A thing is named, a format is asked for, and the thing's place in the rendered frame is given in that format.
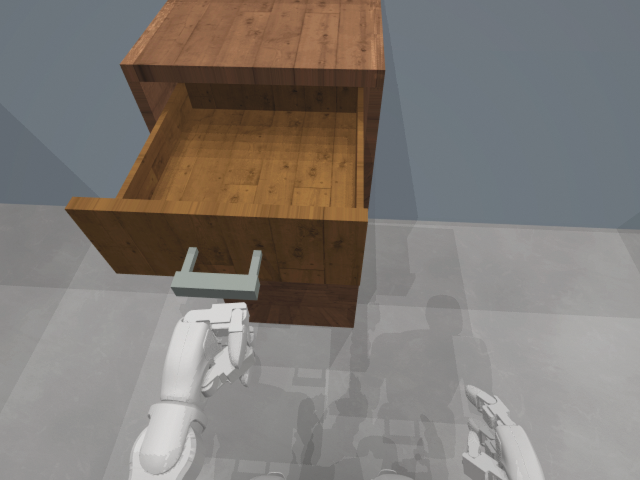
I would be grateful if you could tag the right robot shin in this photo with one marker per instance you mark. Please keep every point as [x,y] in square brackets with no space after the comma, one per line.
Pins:
[386,471]

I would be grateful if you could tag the cabinet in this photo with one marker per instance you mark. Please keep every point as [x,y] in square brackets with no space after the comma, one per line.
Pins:
[269,42]

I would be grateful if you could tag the left robot forearm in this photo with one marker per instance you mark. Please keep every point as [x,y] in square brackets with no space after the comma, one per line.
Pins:
[171,446]

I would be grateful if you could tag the drawer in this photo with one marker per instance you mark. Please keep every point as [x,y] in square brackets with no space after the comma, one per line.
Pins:
[233,168]

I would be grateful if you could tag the robot left hand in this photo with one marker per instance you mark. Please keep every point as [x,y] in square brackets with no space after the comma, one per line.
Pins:
[193,347]

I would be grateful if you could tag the robot right hand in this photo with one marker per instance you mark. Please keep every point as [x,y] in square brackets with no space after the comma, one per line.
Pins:
[509,452]

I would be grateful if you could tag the handle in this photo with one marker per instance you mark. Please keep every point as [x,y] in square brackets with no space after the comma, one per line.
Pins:
[187,283]

